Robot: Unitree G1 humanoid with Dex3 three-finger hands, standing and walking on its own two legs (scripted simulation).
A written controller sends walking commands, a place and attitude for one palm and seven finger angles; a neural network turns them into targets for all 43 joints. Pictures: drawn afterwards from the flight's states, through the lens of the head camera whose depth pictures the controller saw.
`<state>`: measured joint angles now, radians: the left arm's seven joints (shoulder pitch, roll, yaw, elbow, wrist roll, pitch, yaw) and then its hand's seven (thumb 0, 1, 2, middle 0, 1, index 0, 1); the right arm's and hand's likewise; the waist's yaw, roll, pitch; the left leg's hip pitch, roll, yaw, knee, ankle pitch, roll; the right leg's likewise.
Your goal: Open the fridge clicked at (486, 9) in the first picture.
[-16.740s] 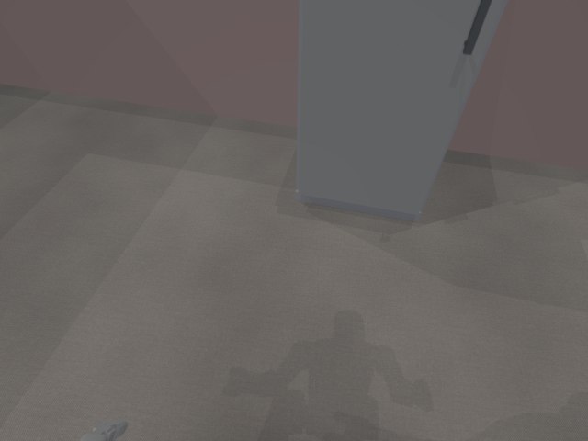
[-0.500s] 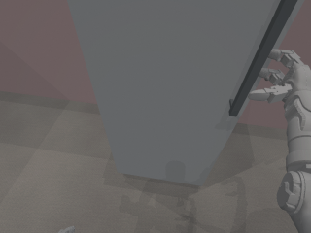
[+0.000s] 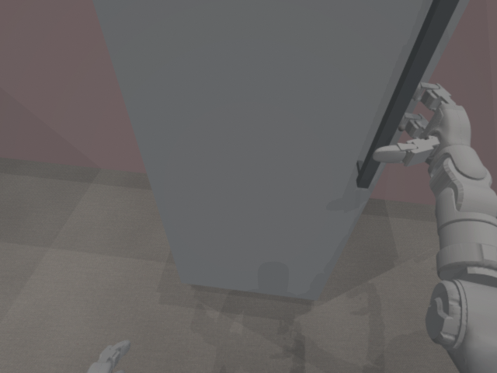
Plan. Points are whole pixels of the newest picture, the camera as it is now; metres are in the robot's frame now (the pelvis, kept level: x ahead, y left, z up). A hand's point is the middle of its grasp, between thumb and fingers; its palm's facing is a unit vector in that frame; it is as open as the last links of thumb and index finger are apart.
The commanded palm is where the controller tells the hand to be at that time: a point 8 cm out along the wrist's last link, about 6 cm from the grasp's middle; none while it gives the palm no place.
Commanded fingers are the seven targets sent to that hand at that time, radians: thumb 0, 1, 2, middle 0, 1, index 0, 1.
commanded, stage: slide the fingers in behind the handle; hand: right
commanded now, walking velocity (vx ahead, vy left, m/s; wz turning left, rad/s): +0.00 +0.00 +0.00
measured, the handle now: (392, 103) +0.50 -0.18 +0.21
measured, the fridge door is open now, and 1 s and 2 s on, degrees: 0 0 0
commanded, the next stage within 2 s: grip the handle and tug to test in 1.06 s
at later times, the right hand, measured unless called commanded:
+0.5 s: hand (393, 130) +0.44 -0.17 +0.21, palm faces +0.05 +1.00 +0.02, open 14.1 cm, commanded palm +0.41 -0.21 +0.20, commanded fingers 0.00 0.50 -0.30 0.30 1.20 0.30 1.20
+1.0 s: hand (379, 124) +0.45 -0.15 +0.21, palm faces +0.04 +1.00 +0.02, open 14.0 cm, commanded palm +0.42 -0.20 +0.20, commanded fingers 0.00 0.50 -0.30 0.30 1.20 0.30 1.20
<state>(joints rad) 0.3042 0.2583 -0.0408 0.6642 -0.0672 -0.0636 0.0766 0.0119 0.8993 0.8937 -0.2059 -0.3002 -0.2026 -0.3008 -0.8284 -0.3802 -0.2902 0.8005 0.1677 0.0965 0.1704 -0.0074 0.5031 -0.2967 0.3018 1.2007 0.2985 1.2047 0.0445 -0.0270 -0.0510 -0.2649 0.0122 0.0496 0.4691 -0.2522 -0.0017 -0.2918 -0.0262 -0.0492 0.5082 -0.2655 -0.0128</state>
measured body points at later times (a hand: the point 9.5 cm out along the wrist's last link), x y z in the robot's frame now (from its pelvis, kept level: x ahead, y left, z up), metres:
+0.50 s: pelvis +0.00 +0.01 +0.00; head +0.00 +0.02 +0.45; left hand +0.11 +0.26 -0.11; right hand +0.43 -0.22 +0.21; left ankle -0.01 +0.12 -0.74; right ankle +0.00 -0.11 -0.74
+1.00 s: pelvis -0.01 +0.01 +0.00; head +0.00 +0.01 +0.45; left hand +0.08 +0.26 -0.12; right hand +0.44 -0.20 +0.21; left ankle -0.01 +0.12 -0.74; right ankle +0.00 -0.11 -0.74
